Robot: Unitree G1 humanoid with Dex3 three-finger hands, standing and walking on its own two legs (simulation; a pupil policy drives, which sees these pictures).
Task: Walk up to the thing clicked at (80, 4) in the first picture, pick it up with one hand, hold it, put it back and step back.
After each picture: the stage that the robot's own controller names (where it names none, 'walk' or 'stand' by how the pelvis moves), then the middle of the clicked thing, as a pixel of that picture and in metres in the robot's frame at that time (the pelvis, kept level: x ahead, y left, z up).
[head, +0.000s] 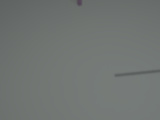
stand; out of the picture +2.34 +0.10 -0.65
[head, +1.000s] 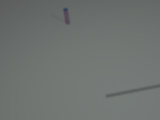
walk; (66, 16) +2.18 +0.37 -0.63
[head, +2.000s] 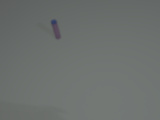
walk; (56, 29) +1.53 +0.48 -0.65
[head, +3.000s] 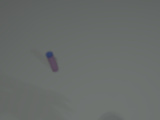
walk; (52, 62) +1.05 +0.43 -0.65
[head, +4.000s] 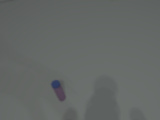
walk; (59, 91) +0.68 +0.33 -0.65
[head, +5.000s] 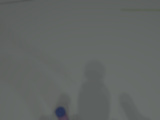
walk; (63, 117) +0.45 +0.24 -0.64
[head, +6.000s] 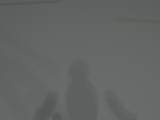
stand; out of the picture +0.38 +0.22 -0.65
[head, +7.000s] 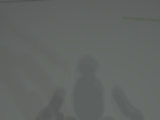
stand; out of the picture +0.36 +0.22 -0.65
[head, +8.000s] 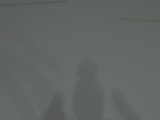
stand; out of the picture +0.39 +0.22 -0.66
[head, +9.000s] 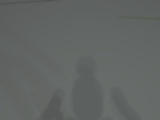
stand; out of the picture +0.37 +0.23 -0.66
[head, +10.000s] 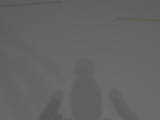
stand; out of the picture +0.37 +0.23 -0.66
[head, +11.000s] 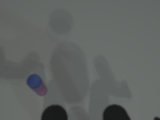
go down; (38, 86) +0.40 +0.24 -0.43
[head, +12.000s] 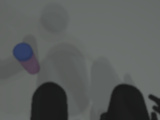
go down; (28, 61) +0.43 +0.27 -0.27
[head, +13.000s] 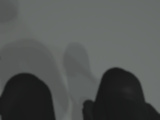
close in; out of the picture +0.41 +0.31 -0.17
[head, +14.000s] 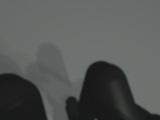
close; out of the picture +0.41 +0.32 -0.15
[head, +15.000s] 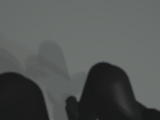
lift; out of the picture +0.38 +0.32 -0.16
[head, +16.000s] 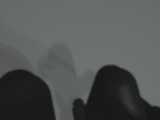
lift; out of the picture +0.33 +0.33 -0.15
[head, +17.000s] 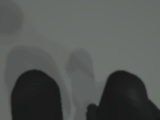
lift; out of the picture +0.29 +0.39 -0.11
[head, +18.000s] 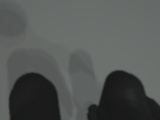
lift; out of the picture +0.30 +0.39 -0.10
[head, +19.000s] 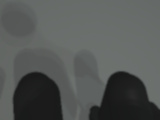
lift; out of the picture +0.32 +0.36 -0.11
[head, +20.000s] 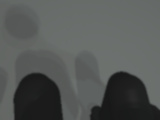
lift; out of the picture +0.32 +0.36 -0.11
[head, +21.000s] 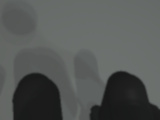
lift; out of the picture +0.33 +0.36 -0.11
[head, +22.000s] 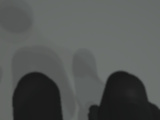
lift; out of the picture +0.34 +0.38 -0.12
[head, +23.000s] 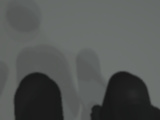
lift; out of the picture +0.33 +0.37 -0.12
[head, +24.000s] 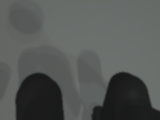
lift; out of the picture +0.33 +0.36 -0.12
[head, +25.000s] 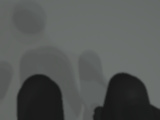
lift; out of the picture +0.33 +0.36 -0.12
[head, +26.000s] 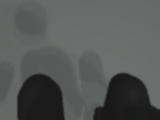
lift; out of the picture +0.32 +0.36 -0.12
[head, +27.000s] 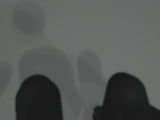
lift; out of the picture +0.33 +0.38 -0.11
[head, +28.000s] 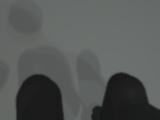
lift; out of the picture +0.34 +0.39 -0.11
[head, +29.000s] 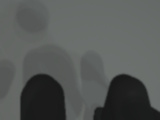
lift; out of the picture +0.33 +0.37 -0.12
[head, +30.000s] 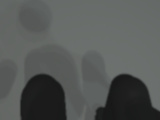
lift; out of the picture +0.33 +0.37 -0.13
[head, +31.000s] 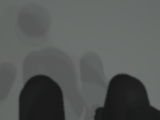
lift; out of the picture +0.33 +0.38 -0.12
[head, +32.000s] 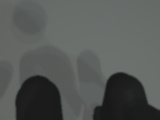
lift; out of the picture +0.34 +0.37 -0.13
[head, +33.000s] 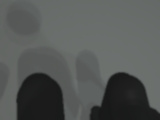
lift; out of the picture +0.34 +0.37 -0.15
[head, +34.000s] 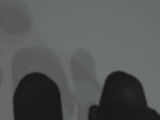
lift; out of the picture +0.32 +0.35 -0.17
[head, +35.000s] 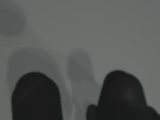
lift; out of the picture +0.33 +0.37 -0.17
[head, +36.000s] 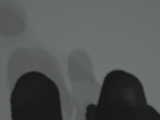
lift; out of the picture +0.33 +0.37 -0.16
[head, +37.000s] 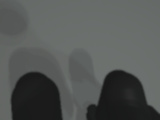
lift; out of the picture +0.32 +0.37 -0.16
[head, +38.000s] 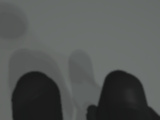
lift; out of the picture +0.32 +0.37 -0.16
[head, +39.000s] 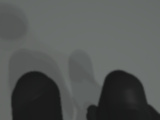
lift; out of the picture +0.32 +0.37 -0.16
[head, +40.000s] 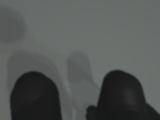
lift; out of the picture +0.32 +0.38 -0.16
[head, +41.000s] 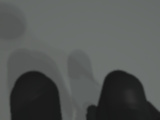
lift; out of the picture +0.31 +0.38 -0.16
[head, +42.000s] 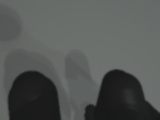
lift; out of the picture +0.31 +0.39 -0.15
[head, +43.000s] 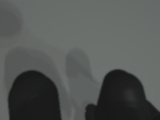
lift; out of the picture +0.31 +0.39 -0.15
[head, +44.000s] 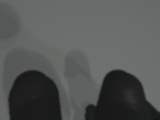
lift; out of the picture +0.30 +0.39 -0.15
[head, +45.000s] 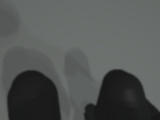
lift; out of the picture +0.30 +0.40 -0.15
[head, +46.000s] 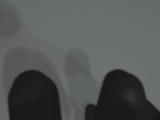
lift; out of the picture +0.30 +0.40 -0.15
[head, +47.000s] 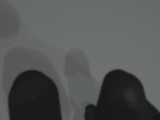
lift; out of the picture +0.30 +0.40 -0.15
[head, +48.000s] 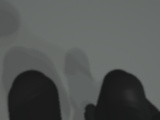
lift; out of the picture +0.30 +0.40 -0.15
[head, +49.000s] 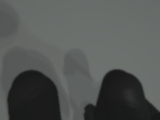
lift; out of the picture +0.30 +0.40 -0.15
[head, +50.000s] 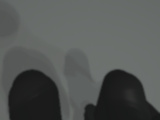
lift; out of the picture +0.29 +0.40 -0.15
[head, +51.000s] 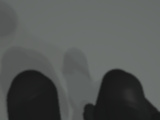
lift; out of the picture +0.29 +0.40 -0.15
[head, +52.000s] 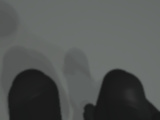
lift; out of the picture +0.29 +0.40 -0.15
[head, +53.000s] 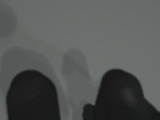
lift; out of the picture +0.29 +0.40 -0.15
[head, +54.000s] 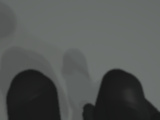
lift; out of the picture +0.29 +0.40 -0.15
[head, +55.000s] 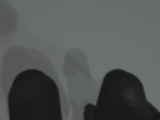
lift; out of the picture +0.29 +0.40 -0.15
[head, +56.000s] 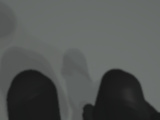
lift; out of the picture +0.29 +0.40 -0.15
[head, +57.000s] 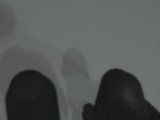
lift; out of the picture +0.29 +0.40 -0.15
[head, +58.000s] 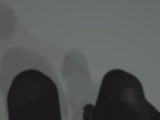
lift; out of the picture +0.29 +0.40 -0.15
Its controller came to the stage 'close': yes
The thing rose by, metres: 0.08
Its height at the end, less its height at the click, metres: +0.00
